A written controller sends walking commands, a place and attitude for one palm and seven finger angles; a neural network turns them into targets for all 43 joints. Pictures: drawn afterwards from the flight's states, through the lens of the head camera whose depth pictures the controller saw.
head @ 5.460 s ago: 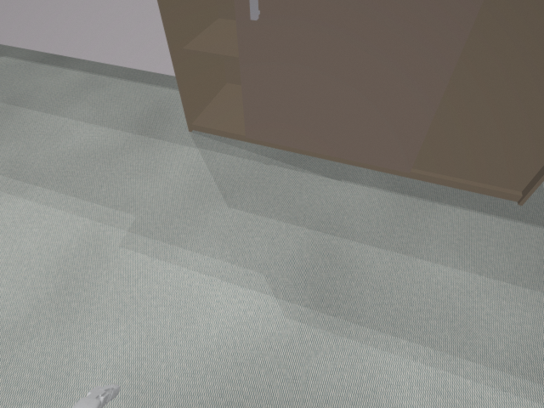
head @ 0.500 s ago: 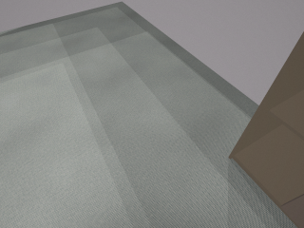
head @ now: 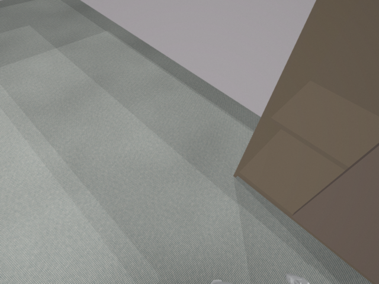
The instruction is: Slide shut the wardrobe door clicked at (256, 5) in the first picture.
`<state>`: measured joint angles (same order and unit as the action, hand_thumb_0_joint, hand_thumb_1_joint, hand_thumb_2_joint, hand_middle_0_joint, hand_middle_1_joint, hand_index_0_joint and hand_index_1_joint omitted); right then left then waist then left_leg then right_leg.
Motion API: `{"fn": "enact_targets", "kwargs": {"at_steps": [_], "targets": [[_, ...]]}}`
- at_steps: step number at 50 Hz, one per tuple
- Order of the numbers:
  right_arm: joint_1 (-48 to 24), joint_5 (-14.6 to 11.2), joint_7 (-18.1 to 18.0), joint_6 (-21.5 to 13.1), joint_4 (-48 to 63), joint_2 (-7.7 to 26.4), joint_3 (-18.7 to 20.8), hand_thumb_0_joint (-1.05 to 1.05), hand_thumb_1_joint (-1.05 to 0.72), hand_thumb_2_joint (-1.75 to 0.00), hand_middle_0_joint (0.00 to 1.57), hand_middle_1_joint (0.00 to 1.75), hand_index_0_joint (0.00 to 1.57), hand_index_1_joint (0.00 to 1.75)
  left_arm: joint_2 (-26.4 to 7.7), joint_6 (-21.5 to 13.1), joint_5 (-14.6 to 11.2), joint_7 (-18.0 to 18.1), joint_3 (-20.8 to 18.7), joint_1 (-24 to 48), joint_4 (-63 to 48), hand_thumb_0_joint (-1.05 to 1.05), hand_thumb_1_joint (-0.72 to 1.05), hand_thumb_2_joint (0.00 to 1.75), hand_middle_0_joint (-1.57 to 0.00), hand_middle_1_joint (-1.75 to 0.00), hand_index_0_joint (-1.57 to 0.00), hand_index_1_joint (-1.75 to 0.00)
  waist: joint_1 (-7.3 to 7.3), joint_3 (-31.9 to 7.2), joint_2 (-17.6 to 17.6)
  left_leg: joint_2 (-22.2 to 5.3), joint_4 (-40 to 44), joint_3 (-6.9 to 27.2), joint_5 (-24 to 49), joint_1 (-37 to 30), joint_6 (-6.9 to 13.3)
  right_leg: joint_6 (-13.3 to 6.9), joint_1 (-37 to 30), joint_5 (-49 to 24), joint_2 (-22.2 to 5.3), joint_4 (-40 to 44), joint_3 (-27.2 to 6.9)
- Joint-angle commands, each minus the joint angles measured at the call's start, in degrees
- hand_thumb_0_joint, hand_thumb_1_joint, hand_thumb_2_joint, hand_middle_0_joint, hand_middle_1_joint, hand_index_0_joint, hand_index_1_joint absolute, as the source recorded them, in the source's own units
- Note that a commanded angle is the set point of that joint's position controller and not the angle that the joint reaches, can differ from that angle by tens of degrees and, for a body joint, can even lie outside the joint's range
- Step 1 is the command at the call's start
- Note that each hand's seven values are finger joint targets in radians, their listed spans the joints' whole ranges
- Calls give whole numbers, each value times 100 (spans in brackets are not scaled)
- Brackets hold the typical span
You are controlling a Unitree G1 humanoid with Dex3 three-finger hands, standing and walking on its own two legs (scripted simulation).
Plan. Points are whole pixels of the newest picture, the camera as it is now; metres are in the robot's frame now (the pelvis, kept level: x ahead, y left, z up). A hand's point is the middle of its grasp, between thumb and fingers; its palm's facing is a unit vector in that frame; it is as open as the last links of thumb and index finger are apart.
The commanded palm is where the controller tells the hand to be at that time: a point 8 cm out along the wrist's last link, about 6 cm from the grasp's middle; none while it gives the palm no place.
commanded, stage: turn to face it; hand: right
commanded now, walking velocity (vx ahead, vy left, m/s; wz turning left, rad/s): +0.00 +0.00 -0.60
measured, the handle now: out of the picture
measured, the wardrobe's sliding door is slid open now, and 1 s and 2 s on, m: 0.36 0.36 0.36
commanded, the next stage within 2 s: take the last steps up to it in 1.04 s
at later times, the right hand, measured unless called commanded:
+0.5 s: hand out of the picture -0.07 -0.24 -0.18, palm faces +0.37 +0.89 -0.26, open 7.4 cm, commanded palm none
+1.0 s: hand out of the picture +0.00 -0.21 -0.13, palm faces +0.50 +0.81 -0.29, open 7.3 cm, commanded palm none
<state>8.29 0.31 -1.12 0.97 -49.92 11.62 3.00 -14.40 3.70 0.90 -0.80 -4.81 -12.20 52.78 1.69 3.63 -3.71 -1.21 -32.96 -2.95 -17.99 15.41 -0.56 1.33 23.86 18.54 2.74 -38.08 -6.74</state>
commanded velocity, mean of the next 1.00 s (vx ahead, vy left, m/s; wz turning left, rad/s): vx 0.00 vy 0.00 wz -0.48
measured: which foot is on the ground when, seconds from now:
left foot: down 0.00-0.44, up 0.46-0.90, down 0.92-1.00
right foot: up 0.00-0.42, down 0.44-0.94, up 0.96-1.00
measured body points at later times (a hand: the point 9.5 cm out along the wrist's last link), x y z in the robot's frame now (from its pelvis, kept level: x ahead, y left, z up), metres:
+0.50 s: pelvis -0.02 -0.02 +0.00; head +0.02 -0.06 +0.44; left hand +0.18 +0.19 -0.13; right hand -0.09 -0.28 -0.16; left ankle -0.01 +0.12 -0.70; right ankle -0.06 -0.11 -0.73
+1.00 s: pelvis -0.01 +0.02 +0.00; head +0.03 +0.04 +0.45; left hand +0.16 +0.22 -0.16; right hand -0.03 -0.25 -0.11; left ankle +0.04 +0.10 -0.73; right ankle -0.07 -0.10 -0.70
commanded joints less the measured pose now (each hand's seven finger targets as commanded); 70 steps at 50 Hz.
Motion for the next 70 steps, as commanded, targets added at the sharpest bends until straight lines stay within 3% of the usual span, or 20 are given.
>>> {"fn": "enact_targets", "kwargs": {"at_steps": [1,4,17,20,21,22,23,28,39,44,45,46,47,48,49,51,54,58,62,70], "targets": [[-8,59,-141,-124,509,1183,294,0,-90,-90,20,30,20,30,-625,-36,79,-39,-255,225,-530,0,90,90,-20,-30,-20,-30,-79,-66,1663,-2204,2162,1763,-150,83,673,99,1070,787,-294,-2851,71],[-95,58,-97,-179,524,834,146,0,-90,-90,20,30,20,30,-457,-10,63,-106,-203,-50,-291,0,90,90,-20,-30,-20,-30,84,-22,1322,-1544,1566,458,1572,-405,473,298,1114,102,-376,-3255,471],[932,145,-84,-89,78,1315,296,0,-90,-90,20,30,20,30,-319,-110,-44,-97,26,856,-532,0,90,90,-20,-30,-20,-30,-510,-635,1649,-2080,735,-219,3545,-1491,732,227,-6,744,-432,-407,1270],[745,67,-52,-44,68,1323,333,0,-90,-90,20,30,20,30,-546,-192,-13,-73,-23,269,-415,0,90,90,-20,-30,-20,-30,-133,-911,1294,-1907,-226,-737,3017,-982,274,72,-1252,-634,-412,1250,1321],[759,22,-19,-20,162,1146,310,0,-90,-90,20,30,20,30,-1008,-251,19,-50,-142,-123,-344,0,90,90,-20,-30,-20,-30,106,-1213,211,-1540,-1311,-921,1874,73,-76,-239,-2421,-1881,-1058,1627,452],[453,2,25,-4,458,749,174,0,-90,-90,20,30,20,30,-1690,-265,8,-19,-303,-540,-313,0,90,90,-20,-30,-20,-30,358,-1210,-1504,-742,-2555,-812,-1883,1807,-501,-955,-3102,-4329,-2583,1646,-1480],[101,55,-17,71,573,828,165,0,-90,-90,20,30,20,30,-1700,-217,-25,17,-294,-831,-148,0,90,90,-20,-30,-20,-30,433,-1213,-969,-695,-3127,-145,-2110,1943,-433,-1425,-2858,-4968,-2837,1511,-1415],[291,51,50,100,206,867,244,0,-90,-90,20,30,20,30,-1006,-288,15,126,-53,345,-458,0,90,90,-20,-30,-20,-30,-105,-463,-579,-629,-3486,191,-517,1682,-472,-978,-1698,-3440,-1598,1765,-404],[-216,15,-16,74,442,689,152,0,-90,-90,20,30,20,30,-981,-242,64,119,-96,-138,-340,0,90,90,-20,-30,-20,-30,85,-519,-461,-249,-1796,270,-778,1190,-460,-1248,-1809,-2962,-1520,1756,-1181],[411,-33,-51,-32,289,664,136,0,-90,-90,20,30,20,30,-895,-211,35,113,-88,133,-377,0,90,90,-20,-30,-20,-30,-251,-695,-420,11,230,141,227,-400,-331,-943,-1041,-2911,-1207,1206,-1208],[616,-12,-63,-94,241,771,160,0,-90,-90,20,30,20,30,-765,-219,-7,97,-74,100,-379,0,90,90,-20,-30,-20,-30,-337,-794,-115,-171,1076,246,872,-1014,-311,-676,-723,-2291,-942,882,-1012],[699,64,-102,-163,216,1186,232,0,-90,-90,20,30,20,30,-407,-231,-69,71,-26,-98,-382,0,90,90,-20,-30,-20,-30,-321,-939,1084,-1237,1504,1250,1294,-1860,-17,-268,177,-762,-394,15,-392],[727,109,-109,-187,279,1626,293,0,-90,-90,20,30,20,30,-249,-214,-59,82,1,-104,-519,0,90,90,-20,-30,-20,-30,-339,-848,2092,-2567,1602,2471,2482,-1682,675,48,801,1486,217,-1260,285],[721,67,-112,-138,307,1533,245,0,-90,-90,20,30,20,30,-493,-146,-14,106,-86,-53,-466,0,90,90,-20,-30,-20,-30,-356,-811,1396,-2651,1597,2155,2302,-916,1018,-4,504,1616,-20,-2163,35],[365,52,-135,-157,337,1232,237,0,-90,-90,20,30,20,30,-479,-74,33,86,-91,-87,-317,0,90,90,-20,-30,-20,-30,-190,-487,1674,-2221,1759,1845,1892,-550,913,-9,575,1266,-147,-2577,-91],[-32,27,-98,-138,383,947,137,0,-90,-90,20,30,20,30,-459,-3,43,27,-117,-225,-37,0,90,90,-20,-30,-20,-30,-6,-94,1134,-1631,1779,1138,1236,-224,709,72,539,491,-257,-3117,170],[147,33,-93,-183,296,788,112,0,-90,-90,20,30,20,30,-335,8,37,5,-77,-357,110,0,90,90,-20,-30,-20,-30,-23,-108,1167,-1422,1790,587,1324,-398,628,162,544,40,-322,-3085,334],[725,61,-99,-217,16,794,131,0,-90,-90,20,30,20,30,-313,-4,45,24,-28,-79,138,0,90,90,-20,-30,-20,-30,-271,-159,1213,-1578,1825,687,1423,-936,739,243,655,128,-429,-2572,398],[1215,94,-57,-297,-291,855,167,0,-90,-90,20,30,20,30,-301,-69,78,-48,-4,234,102,0,90,90,-20,-30,-20,-30,-479,-100,1151,-1800,2257,1031,-181,-1242,777,191,851,168,-586,-2080,532],[1656,172,6,-396,-845,892,171,0,-90,-90,20,30,20,30,-33,-297,39,-121,132,590,37,0,90,90,-20,-30,-20,-30,-571,-145,1174,-1926,2406,861,-414,-1287,916,-37,260,427,-617,-341,963]]}}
